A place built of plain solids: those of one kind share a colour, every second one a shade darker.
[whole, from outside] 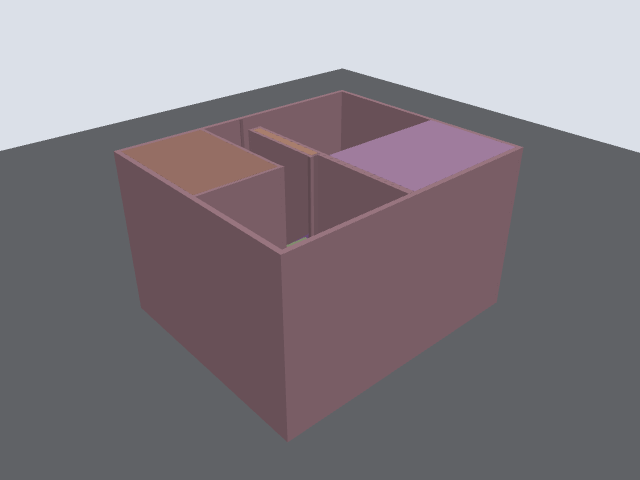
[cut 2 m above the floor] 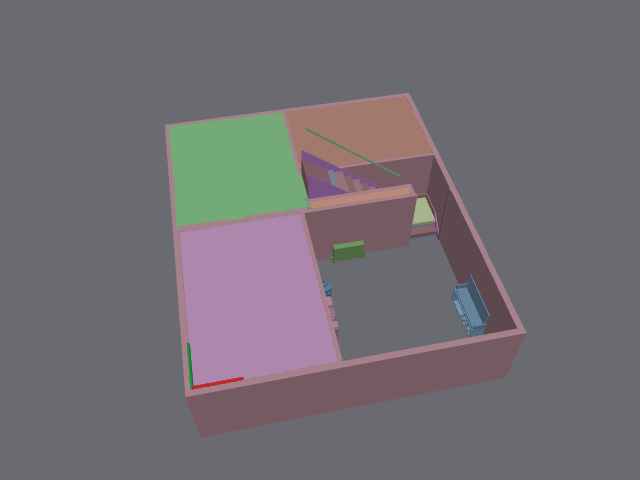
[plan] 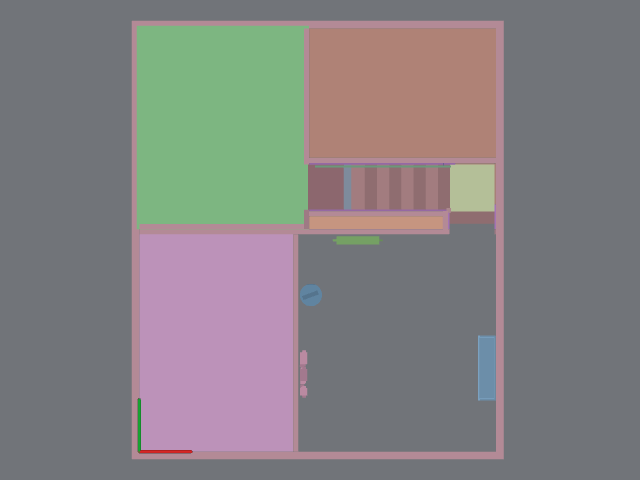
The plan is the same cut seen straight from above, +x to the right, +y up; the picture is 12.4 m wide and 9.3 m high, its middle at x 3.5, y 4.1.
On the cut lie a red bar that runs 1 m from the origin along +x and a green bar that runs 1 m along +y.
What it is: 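A farmhouse's boxed stair, a dwelling of no particular year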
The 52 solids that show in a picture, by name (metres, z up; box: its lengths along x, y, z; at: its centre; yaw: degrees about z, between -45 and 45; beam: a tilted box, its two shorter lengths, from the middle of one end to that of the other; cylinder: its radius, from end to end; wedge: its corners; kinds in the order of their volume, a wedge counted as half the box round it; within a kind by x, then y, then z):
{
 "beside_lower_1": {"box": [2.98, 4.21, 5.25], "at": [1.49, 2.1, 2.58]},
 "behind_box_1": {"box": [3.62, 2.51, 5.25], "at": [5.1, 6.95, 2.58]},
 "upper_1": {"box": [3.34, 3.94, 2.74], "at": [1.62, 6.28, 1.32]},
 "wall_1": {"box": [0.15, 8.5, 5.25], "at": [-0.07, 4.1, 2.58]},
 "wall_2": {"box": [3.19, 0.1, 5.25], "at": [1.59, 4.36, 2.58]},
 "wall_3": {"box": [6.01, 0.1, 5.25], "at": [3.0, 4.26, 2.58]},
 "wall_4": {"box": [0.1, 4.21, 2.79], "at": [3.03, 2.1, 1.34]},
 "wall_5": {"box": [0.1, 0.38, 5.25], "at": [3.24, 4.5, 2.58]},
 "wall_6": {"box": [0.1, 2.64, 5.25], "at": [3.24, 6.88, 2.58]},
 "wall_7": {"box": [7.21, 0.15, 5.25], "at": [3.46, -0.07, 2.58]},
 "wall_8": {"box": [7.21, 0.15, 5.25], "at": [3.46, 8.28, 2.58]},
 "wall_9": {"box": [2.79, 0.1, 5.25], "at": [4.58, 4.61, 2.58]},
 "wall_10": {"box": [3.72, 0.1, 5.25], "at": [5.05, 5.64, 2.58]},
 "wall_11": {"box": [0.1, 0.45, 5.25], "at": [5.93, 4.44, 2.58]},
 "wall_12": {"box": [0.031, 0.1, 5.25], "at": [6.89, 4.26, 2.58]},
 "wall_13": {"box": [0.15, 8.5, 5.25], "at": [6.99, 4.1, 2.58]},
 "beside_box_1": {"box": [2.59, 0.25, 5.25], "at": [4.58, 4.44, 2.58]},
 "carriage_1": {"wedge": [[3.27, 4.69, -0.05], [3.27, 4.69, 2.59], [3.27, 5.57, -0.05], [3.27, 5.57, 2.59], [6.02, 4.69, -0.05], [6.02, 4.69, 0.34], [6.02, 5.57, -0.05], [6.02, 5.57, 0.34]]},
 "string_1": {"wedge": [[3.29, 4.66, -0.05], [3.29, 4.66, 2.85], [3.29, 4.69, -0.05], [3.29, 4.69, 2.85], [5.96, 4.66, -0.05], [5.96, 4.66, 0.68], [5.96, 4.69, -0.05], [5.96, 4.69, 0.68]]},
 "string_2": {"wedge": [[3.29, 5.56, -0.05], [3.29, 5.56, 2.85], [3.29, 5.59, -0.05], [3.29, 5.59, 2.85], [6.12, 5.56, -0.05], [6.12, 5.56, 0.55], [6.12, 5.59, -0.05], [6.12, 5.59, 0.55]]},
 "string_3": {"wedge": [[6.88, 4.32, -0.05], [6.88, 4.32, 0.16], [6.88, 4.79, -0.05], [6.88, 4.79, 0.55], [6.91, 4.32, -0.05], [6.91, 4.32, 0.16], [6.91, 4.79, -0.05], [6.91, 4.79, 0.55]]},
 "tread_1": {"wedge": [[4.08, 4.68, 1.82], [4.08, 4.68, 1.92], [4.08, 5.57, 1.82], [4.08, 5.57, 1.92], [4.37, 4.68, 1.82], [4.37, 4.68, 1.92], [4.37, 5.57, 1.82], [4.37, 5.57, 1.92]]},
 "tread_2": {"wedge": [[4.31, 4.68, 1.63], [4.31, 4.68, 1.73], [4.31, 5.57, 1.63], [4.31, 5.57, 1.73], [4.6, 4.68, 1.63], [4.6, 4.68, 1.73], [4.6, 5.57, 1.63], [4.6, 5.57, 1.73]]},
 "tread_3": {"wedge": [[4.55, 4.68, 1.44], [4.55, 4.68, 1.54], [4.55, 5.57, 1.44], [4.55, 5.57, 1.54], [4.84, 4.68, 1.44], [4.84, 4.68, 1.54], [4.84, 5.57, 1.44], [4.84, 5.57, 1.54]]},
 "tread_4": {"wedge": [[4.78, 4.68, 1.25], [4.78, 4.68, 1.35], [4.78, 5.57, 1.25], [4.78, 5.57, 1.35], [5.08, 4.68, 1.24], [5.08, 4.68, 1.34], [5.08, 5.57, 1.24], [5.08, 5.57, 1.34]]},
 "tread_5": {"wedge": [[5.02, 4.68, 1.05], [5.02, 4.68, 1.15], [5.02, 5.57, 1.05], [5.02, 5.57, 1.15], [5.31, 4.68, 1.05], [5.31, 4.68, 1.15], [5.31, 5.57, 1.05], [5.31, 5.57, 1.15]]},
 "tread_6": {"wedge": [[5.25, 4.68, 0.86], [5.25, 4.68, 0.96], [5.25, 5.57, 0.86], [5.25, 5.57, 0.96], [5.55, 4.68, 0.86], [5.55, 4.68, 0.96], [5.55, 5.57, 0.86], [5.55, 5.57, 0.96]]},
 "tread_7": {"wedge": [[5.49, 4.68, 0.67], [5.49, 4.68, 0.77], [5.49, 5.57, 0.67], [5.49, 5.57, 0.77], [5.78, 4.68, 0.67], [5.78, 4.68, 0.77], [5.78, 5.57, 0.67], [5.78, 5.57, 0.77]]},
 "tread_8": {"wedge": [[5.73, 4.68, 0.48], [5.73, 4.68, 0.58], [5.73, 5.57, 0.48], [5.73, 5.57, 0.58], [6.02, 4.68, 0.47], [6.02, 4.68, 0.57], [6.02, 5.57, 0.47], [6.02, 5.57, 0.57]]},
 "tread_9": {"wedge": [[6.0, 4.41, 0.09], [6.0, 4.41, 0.19], [6.0, 4.71, 0.09], [6.0, 4.71, 0.19], [6.89, 4.41, 0.09], [6.89, 4.41, 0.19], [6.89, 4.71, 0.09], [6.89, 4.71, 0.19]]},
 "rail_1": {"wedge": [[3.4, 5.5, 3.53], [3.4, 5.5, 3.58], [3.4, 5.54, 3.53], [3.4, 5.54, 3.58], [6.04, 5.5, 1.38], [6.04, 5.5, 1.43], [6.04, 5.54, 1.38], [6.04, 5.54, 1.43]]},
 "boot_bench_1": {"box": [0.35, 0.03, 0.53], "at": [6.73, 1.01, 0.21]},
 "boot_bench_2": {"box": [0.34, 1.2, 0.028], "at": [6.73, 1.62, 0.45]},
 "boot_bench_3": {"box": [0.29, 1.18, 0.044], "at": [6.73, 1.62, 0.48]},
 "boot_bench_4": {"box": [0.3, 0.46, 0.1], "at": [6.73, 1.93, 0.0]},
 "boot_bench_5": {"box": [0.31, 0.03, 0.17], "at": [6.75, 1.01, 0.55]},
 "boot_bench_6": {"box": [0.31, 0.03, 0.17], "at": [6.75, 2.24, 0.55]},
 "boot_bench_7": {"box": [0.032, 1.26, 0.05], "at": [6.89, 1.62, 0.97]},
 "boot_bench_8": {"box": [0.02, 1.2, 0.85], "at": [6.9, 1.62, 0.53]},
 "radiator_1": {"box": [0.83, 0.16, 0.53], "at": [4.23, 4.09, 0.35]},
 "coat_pegs_1": {"box": [0.15, 0.15, 0.65], "at": [3.18, 1.16, 1.23]},
 "coat_pegs_2": {"box": [0.15, 0.24, 0.64], "at": [3.18, 1.48, 1.24]},
 "coat_pegs_3": {"box": [0.15, 0.24, 0.55], "at": [3.18, 1.81, 1.29]},
 "landing_1": {"wedge": [[5.96, 4.65, 0.29], [5.96, 4.65, 0.39], [5.96, 5.57, 0.29], [5.96, 5.57, 0.39], [6.89, 4.65, 0.29], [6.89, 4.65, 0.39], [6.89, 5.57, 0.29], [6.89, 5.57, 0.39]]},
 "string_turn_1": {"box": [0.76, 0.031, 0.6], "at": [6.5, 5.58, 0.25]},
 "string_turn_2": {"box": [0.031, 0.8, 0.6], "at": [6.89, 5.19, 0.25]},
 "log_basket_1": {"box": [0.36, 0.07, 0.07], "at": [3.3, 3.13, 0.33], "yaw": 20.2},
 "log_basket_2": {"box": [0.32, 0.08, 0.08], "at": [3.31, 3.03, 0.34], "yaw": 20.2},
 "log_basket_3": {"cylinder": 0.22, "from": [3.33, 3.03, 0.2], "to": [3.33, 3.03, 0.3]},
 "log_basket_4": {"box": [0.3, 0.11, 0.11], "at": [3.36, 2.94, 0.35], "yaw": 20.2},
 "riser_1": {"wedge": [[3.84, 4.68, 2.0], [3.84, 4.68, 2.02], [3.84, 5.57, 2.0], [3.84, 5.57, 2.02], [4.11, 4.68, 1.89], [4.11, 4.68, 2.02], [4.11, 5.57, 1.89], [4.11, 5.57, 2.02]]},
 "landing_nose_1": {"wedge": [[3.27, 4.68, 2.59], [3.27, 4.68, 2.69], [3.27, 5.57, 2.59], [3.27, 5.57, 2.69], [3.42, 4.68, 2.59], [3.42, 4.68, 2.69], [3.42, 5.57, 2.59], [3.42, 5.57, 2.69]]}
}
